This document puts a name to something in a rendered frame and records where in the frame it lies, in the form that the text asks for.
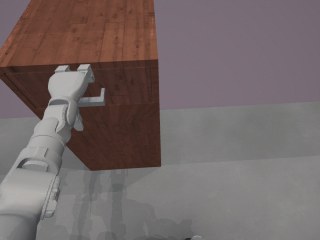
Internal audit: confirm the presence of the left robot hand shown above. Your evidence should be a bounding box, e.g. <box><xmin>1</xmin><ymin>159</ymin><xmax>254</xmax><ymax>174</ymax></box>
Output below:
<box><xmin>48</xmin><ymin>64</ymin><xmax>95</xmax><ymax>131</ymax></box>

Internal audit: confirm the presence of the cabinet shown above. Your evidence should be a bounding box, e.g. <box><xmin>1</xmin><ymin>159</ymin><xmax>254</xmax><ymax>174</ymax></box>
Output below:
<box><xmin>0</xmin><ymin>0</ymin><xmax>161</xmax><ymax>171</ymax></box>

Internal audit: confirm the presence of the drawer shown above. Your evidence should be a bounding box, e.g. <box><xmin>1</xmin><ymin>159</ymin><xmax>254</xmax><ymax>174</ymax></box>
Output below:
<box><xmin>6</xmin><ymin>66</ymin><xmax>153</xmax><ymax>109</ymax></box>

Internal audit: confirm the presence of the handle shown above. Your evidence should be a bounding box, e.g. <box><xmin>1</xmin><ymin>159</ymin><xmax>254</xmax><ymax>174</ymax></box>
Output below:
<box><xmin>77</xmin><ymin>88</ymin><xmax>106</xmax><ymax>107</ymax></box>

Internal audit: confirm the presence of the left robot upper arm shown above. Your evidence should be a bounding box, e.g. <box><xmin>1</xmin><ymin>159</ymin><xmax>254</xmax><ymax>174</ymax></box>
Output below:
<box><xmin>0</xmin><ymin>168</ymin><xmax>61</xmax><ymax>240</ymax></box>

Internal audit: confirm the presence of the left robot forearm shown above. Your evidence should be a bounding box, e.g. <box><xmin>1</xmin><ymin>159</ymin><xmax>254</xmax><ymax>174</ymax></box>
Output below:
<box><xmin>0</xmin><ymin>96</ymin><xmax>78</xmax><ymax>199</ymax></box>

